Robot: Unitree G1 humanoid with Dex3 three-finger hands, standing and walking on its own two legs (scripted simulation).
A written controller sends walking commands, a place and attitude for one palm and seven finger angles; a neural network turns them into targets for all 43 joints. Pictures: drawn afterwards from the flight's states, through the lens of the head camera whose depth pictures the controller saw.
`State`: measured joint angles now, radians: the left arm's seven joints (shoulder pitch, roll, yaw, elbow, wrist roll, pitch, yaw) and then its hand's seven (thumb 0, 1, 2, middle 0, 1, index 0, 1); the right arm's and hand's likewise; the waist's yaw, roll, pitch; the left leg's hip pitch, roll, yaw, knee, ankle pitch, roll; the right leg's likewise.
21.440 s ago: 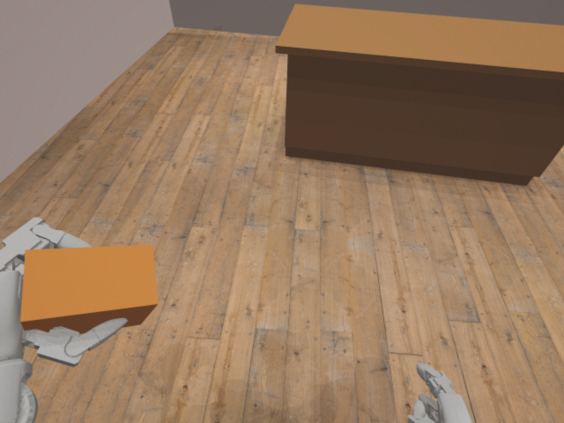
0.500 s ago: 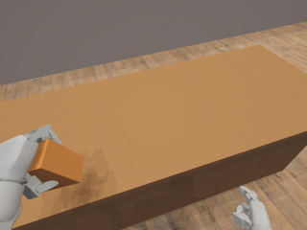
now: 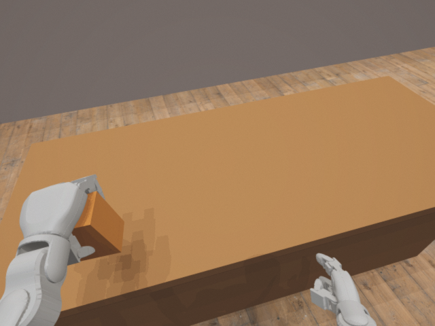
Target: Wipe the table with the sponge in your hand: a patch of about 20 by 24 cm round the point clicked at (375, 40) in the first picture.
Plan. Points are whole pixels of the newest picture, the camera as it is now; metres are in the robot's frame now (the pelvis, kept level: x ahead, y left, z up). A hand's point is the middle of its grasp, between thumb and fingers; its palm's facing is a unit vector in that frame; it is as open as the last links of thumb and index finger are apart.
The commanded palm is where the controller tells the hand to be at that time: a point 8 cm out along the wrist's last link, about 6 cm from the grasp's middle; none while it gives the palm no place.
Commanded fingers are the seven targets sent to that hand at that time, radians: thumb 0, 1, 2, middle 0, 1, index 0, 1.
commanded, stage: turn the palm down, sponge in hand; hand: left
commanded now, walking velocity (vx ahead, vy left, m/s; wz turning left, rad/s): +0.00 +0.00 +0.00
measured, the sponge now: (86, 233) +0.22 +0.29 +0.06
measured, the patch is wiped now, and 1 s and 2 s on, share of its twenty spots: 0.00 0.00 0.00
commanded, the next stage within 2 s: move the sponge above the wiping area in 0.56 s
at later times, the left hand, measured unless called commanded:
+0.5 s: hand (77, 220) +0.23 +0.29 +0.10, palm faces +0.06 -0.09 -0.99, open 10.0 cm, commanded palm +0.19 +0.27 +0.16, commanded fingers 0.00 0.10 1.30 -1.20 -1.60 -1.20 -1.60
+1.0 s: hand (91, 237) +0.22 +0.28 +0.06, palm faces -0.09 -0.13 -0.99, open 10.0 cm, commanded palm +0.20 +0.27 +0.14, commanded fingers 0.00 0.10 1.30 -1.20 -1.60 -1.20 -1.60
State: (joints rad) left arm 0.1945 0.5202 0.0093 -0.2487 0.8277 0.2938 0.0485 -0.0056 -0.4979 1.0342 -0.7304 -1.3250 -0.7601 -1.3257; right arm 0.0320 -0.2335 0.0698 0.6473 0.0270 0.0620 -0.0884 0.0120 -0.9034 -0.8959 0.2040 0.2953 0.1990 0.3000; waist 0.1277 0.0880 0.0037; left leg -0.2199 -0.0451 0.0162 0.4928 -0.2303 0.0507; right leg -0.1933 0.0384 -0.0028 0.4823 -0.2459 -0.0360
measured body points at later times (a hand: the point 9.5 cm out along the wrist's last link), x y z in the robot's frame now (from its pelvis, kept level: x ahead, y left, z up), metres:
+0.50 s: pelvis +0.01 -0.01 +0.01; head -0.01 -0.05 +0.45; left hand +0.22 +0.29 +0.16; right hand +0.26 -0.20 -0.08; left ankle +0.02 +0.08 -0.74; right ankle +0.01 -0.10 -0.74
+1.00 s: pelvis +0.00 -0.02 +0.00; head -0.01 -0.06 +0.45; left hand +0.22 +0.28 +0.12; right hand +0.25 -0.23 -0.08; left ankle +0.02 +0.08 -0.74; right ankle +0.01 -0.10 -0.74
